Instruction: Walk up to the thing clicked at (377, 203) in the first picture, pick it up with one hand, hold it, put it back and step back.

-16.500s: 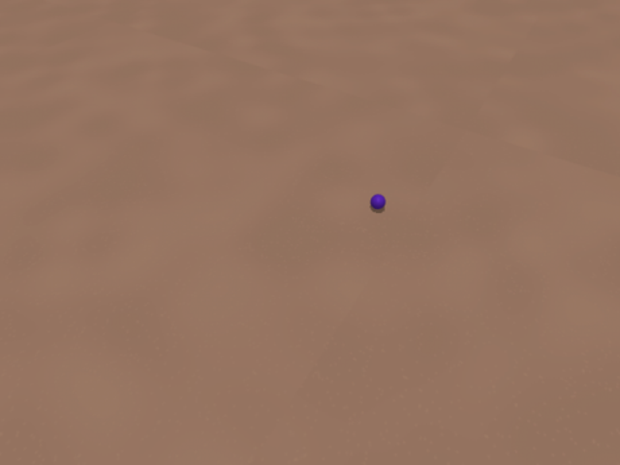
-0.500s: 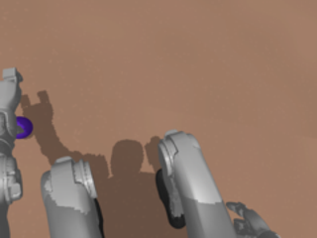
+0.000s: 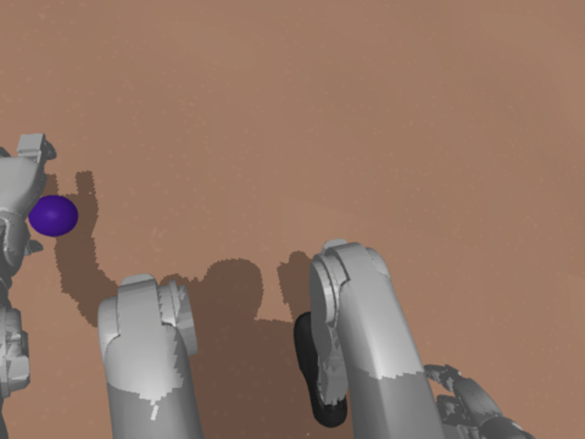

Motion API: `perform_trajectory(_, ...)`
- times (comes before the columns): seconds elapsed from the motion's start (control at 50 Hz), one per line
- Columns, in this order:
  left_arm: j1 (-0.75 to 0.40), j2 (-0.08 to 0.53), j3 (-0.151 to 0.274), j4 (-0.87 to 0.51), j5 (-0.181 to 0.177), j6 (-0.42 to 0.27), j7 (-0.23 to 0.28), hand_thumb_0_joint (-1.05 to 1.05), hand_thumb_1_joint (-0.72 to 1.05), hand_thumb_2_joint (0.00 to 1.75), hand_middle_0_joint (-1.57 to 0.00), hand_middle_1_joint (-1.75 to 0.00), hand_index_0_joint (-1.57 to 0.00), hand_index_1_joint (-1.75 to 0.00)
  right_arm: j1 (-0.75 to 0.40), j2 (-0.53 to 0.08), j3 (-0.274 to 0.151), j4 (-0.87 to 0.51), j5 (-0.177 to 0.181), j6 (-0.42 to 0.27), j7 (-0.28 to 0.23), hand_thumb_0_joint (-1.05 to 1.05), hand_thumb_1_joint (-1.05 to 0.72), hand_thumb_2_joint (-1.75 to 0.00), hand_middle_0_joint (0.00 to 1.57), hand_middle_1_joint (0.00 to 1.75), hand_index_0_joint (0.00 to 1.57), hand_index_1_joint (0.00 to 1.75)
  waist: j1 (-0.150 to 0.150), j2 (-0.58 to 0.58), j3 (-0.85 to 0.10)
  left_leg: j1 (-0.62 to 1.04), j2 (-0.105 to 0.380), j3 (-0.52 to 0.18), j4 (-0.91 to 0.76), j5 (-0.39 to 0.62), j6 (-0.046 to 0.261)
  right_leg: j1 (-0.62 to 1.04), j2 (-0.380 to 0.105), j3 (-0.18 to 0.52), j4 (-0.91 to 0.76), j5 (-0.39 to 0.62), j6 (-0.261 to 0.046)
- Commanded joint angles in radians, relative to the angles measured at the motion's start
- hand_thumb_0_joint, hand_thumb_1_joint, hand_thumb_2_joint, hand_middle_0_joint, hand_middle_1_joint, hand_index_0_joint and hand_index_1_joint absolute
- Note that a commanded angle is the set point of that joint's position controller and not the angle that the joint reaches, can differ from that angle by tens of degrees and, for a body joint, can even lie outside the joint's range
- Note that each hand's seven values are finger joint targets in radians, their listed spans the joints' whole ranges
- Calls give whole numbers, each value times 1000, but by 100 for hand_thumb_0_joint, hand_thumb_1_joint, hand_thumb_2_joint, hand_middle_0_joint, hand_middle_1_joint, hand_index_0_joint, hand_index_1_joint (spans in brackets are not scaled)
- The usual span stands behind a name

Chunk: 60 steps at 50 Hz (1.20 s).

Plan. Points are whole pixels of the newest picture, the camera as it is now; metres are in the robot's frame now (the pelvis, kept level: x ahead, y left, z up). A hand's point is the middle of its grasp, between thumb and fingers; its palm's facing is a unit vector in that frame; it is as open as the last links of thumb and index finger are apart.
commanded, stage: rest palm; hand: left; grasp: from above
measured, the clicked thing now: (54, 215) +0.45 +0.31 -0.28
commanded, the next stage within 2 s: close in 1.02 s
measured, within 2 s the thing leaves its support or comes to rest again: neither
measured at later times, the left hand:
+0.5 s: hand (42, 218) +0.43 +0.30 -0.22, palm faces -0.49 -0.12 -0.87, open 14.1 cm
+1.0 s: hand (43, 215) +0.44 +0.31 -0.24, palm faces -0.46 -0.14 -0.88, open 14.1 cm
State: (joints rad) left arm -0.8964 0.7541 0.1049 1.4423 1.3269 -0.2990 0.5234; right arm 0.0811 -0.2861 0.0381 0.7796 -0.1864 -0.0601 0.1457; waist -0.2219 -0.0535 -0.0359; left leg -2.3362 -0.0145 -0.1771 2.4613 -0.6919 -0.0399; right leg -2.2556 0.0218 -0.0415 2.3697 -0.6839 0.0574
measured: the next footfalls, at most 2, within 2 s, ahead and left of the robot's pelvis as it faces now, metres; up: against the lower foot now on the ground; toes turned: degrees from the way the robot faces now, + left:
none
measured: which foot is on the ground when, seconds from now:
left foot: down 0.00-1.00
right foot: down 0.00-1.00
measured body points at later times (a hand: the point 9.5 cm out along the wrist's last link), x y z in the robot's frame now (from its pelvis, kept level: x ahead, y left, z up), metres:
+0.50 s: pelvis +0.00 +0.00 -0.01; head +0.26 +0.08 +0.35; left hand +0.45 +0.31 -0.17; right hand +0.02 -0.27 -0.09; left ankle +0.07 +0.13 -0.28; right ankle +0.10 -0.14 -0.28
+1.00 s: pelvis +0.00 +0.01 -0.02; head +0.26 +0.10 +0.34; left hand +0.46 +0.31 -0.19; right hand +0.05 -0.26 -0.10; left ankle +0.07 +0.13 -0.28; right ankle +0.10 -0.13 -0.28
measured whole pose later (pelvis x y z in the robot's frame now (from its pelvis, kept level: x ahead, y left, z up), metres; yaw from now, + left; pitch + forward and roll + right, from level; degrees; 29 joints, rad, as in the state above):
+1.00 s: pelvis +0.00 +0.01 -0.02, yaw -4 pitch +29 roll -12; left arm -0.95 0.91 0.19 1.68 1.29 -0.24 0.58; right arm 0.09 -0.30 0.17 0.75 -0.28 -0.18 0.25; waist -0.32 -0.08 0.08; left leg -2.36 0.00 -0.24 2.56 -0.73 -0.02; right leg -2.26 0.05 -0.09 2.41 -0.69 0.08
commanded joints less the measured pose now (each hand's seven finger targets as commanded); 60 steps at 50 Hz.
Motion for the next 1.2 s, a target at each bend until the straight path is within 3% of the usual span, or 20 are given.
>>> perform_trajectory(0.0,-418,216,8,-27,-6,99,63,0,-56,102,-6,-99,-5,-100,217,-255,-66,10,4,-9,-4,0,-90,-90,20,30,20,30,-60,424,-628,586,6,135,-292,140,51,187,16,-137,-225,191,-83)
perform_trajectory(0.02,-438,228,9,6,-9,113,51,0,-56,102,-6,-99,-5,-100,219,-258,-57,4,6,-10,-2,0,-90,-90,20,30,20,30,-69,408,-617,546,2,130,-293,126,57,192,16,-138,-228,183,-83)
perform_trajectory(0.06,-366,222,-9,78,-25,143,19,0,-56,101,-6,-101,-6,-102,210,-257,-42,-4,12,-11,-3,0,-90,-90,20,30,20,30,-47,353,-598,499,-2,135,-279,139,65,235,18,-129,-240,200,-87)
perform_trajectory(0.12,-291,194,-25,128,-70,163,-40,0,-54,99,-6,-103,-7,-103,203,-260,-23,-29,9,-18,5,0,-90,-90,20,30,20,30,-57,278,-557,445,-10,129,-280,138,74,282,19,-131,-241,199,-84)
perform_trajectory(0.16,-285,274,24,77,-83,153,-69,0,-52,97,-7,-103,-7,-102,205,-276,-21,-53,13,-18,4,0,-89,-90,20,30,20,30,-47,271,-606,469,-8,122,-272,195,73,333,19,-131,-232,247,-81)
perform_trajectory(0.2,-301,266,14,52,-96,128,-88,0,-51,96,-6,-104,-8,-103,206,-263,-5,-62,10,-17,10,0,-90,-90,20,30,20,30,-57,296,-613,470,-6,122,-258,224,70,365,20,-128,-223,274,-79)
perform_trajectory(0.22,-276,311,59,53,-96,115,-85,0,-52,96,-6,-104,-8,-103,223,-274,-9,-57,7,-15,8,0,-90,-90,20,30,20,30,-57,274,-616,472,-4,118,-249,228,71,372,23,-130,-224,281,-77)
perform_trajectory(0.3,-332,367,90,-20,-74,28,-54,0,-54,98,-7,-102,-7,-102,235,-277,12,-61,-12,-12,13,0,-90,-90,20,30,20,30,-73,320,-630,479,2,118,-219,219,67,393,29,-134,-224,276,-76)
perform_trajectory(0.36,-330,345,64,9,-46,-23,-16,0,-55,99,-6,-101,-6,-101,231,-268,22,-43,-29,-16,17,0,-89,-90,20,30,20,30,-84,350,-602,474,6,118,-209,173,61,362,38,-138,-218,234,-79)
perform_trajectory(0.4,-328,369,86,5,-40,-47,22,0,-55,101,-6,-99,-5,-100,235,-283,28,-39,-41,-20,15,0,-89,-90,20,30,20,30,-91,351,-590,471,6,111,-204,149,60,343,39,-149,-217,209,-77)
perform_trajectory(0.44,-300,395,103,3,-19,-56,59,0,-55,102,-7,-98,-6,-99,231,-289,31,-33,-51,-24,17,0,-89,-90,20,30,20,30,-78,387,-609,499,8,112,-206,170,56,341,39,-153,-200,227,-76)
perform_trajectory(0.54,-341,376,81,61,11,-33,125,0,-53,105,-7,-99,-6,-100,224,-295,38,-9,-82,-57,35,0,-89,-90,20,30,20,30,-112,403,-562,496,13,104,-177,152,52,280,43,-169,-176,222,-75)
perform_trajectory(0.58,-318,394,97,84,12,-15,144,0,-52,107,-8,-99,-6,-101,219,-301,40,-4,-86,-67,38,0,-89,-90,20,30,20,30,-100,393,-553,471,12,103,-179,143,55,288,47,-169,-185,215,-76)
perform_trajectory(0.62,-331,367,74,119,12,10,149,0,-53,105,-7,-99,-6,-100,214,-301,43,-1,-93,-82,51,0,-89,-90,20,30,20,30,-114,405,-531,474,15,101,-179,141,52,266,47,-179,-168,218,-75)
perform_trajectory(0.8,-274,409,119,152,-20,81,125,0,-53,102,-7,-100,-6,-100,210,-325,43,-10,-97,-110,84,0,-89,-90,20,30,20,30,-105,402,-540,468,16,91,-166,200,55,320,50,-187,-151,277,-73)
perform_trajectory(0.88,-283,376,96,133,-42,71,96,0,-56,101,-6,-99,-5,-100,206,-327,40,-22,-89,-119,93,0,-90,-90,20,30,20,30,-121,402,-539,485,19,82,-170,213,53,321,51,-192,-153,282,-72)
perform_trajectory(0.98,-289,394,102,125,-48,27,87,0,-55,103,-7,-100,-6,-101,207,-326,56,-18,-91,-116,99,0,-90,-90,20,30,20,30,-133,406,-524,489,22,68,-167,210,50,328,53,-204,-151,277,-70)
perform_trajectory(1.04,-298,375,66,140,-31,0,91,0,-53,104,-7,-102,-6,-103,194,-319,65,-19,-92,-116,104,0,-89,-90,20,30,20,30,-141,417,-501,496,26,67,-158,190,46,307,56,-209,-143,263,-69)
perform_trajectory(1.1,-294,411,87,143,-22,-23,116,0,-50,105,-9,-103,-8,-104,176,-323,78,-21,-92,-115,104,0,-89,-90,20,30,20,30,-129,411,-493,490,26,60,-167,174,46,304,57,-216,-145,247,-69)
perform_trajectory(1.18,-290,411,90,173,11,-30,161,0,-34,95,-15,-104,-17,-102,169,-334,86,-23,-110,-124,111,0,-89,-90,20,30,20,30,-141,412,-476,501,28,58,-160,181,43,294,61,-224,-136,255,-65)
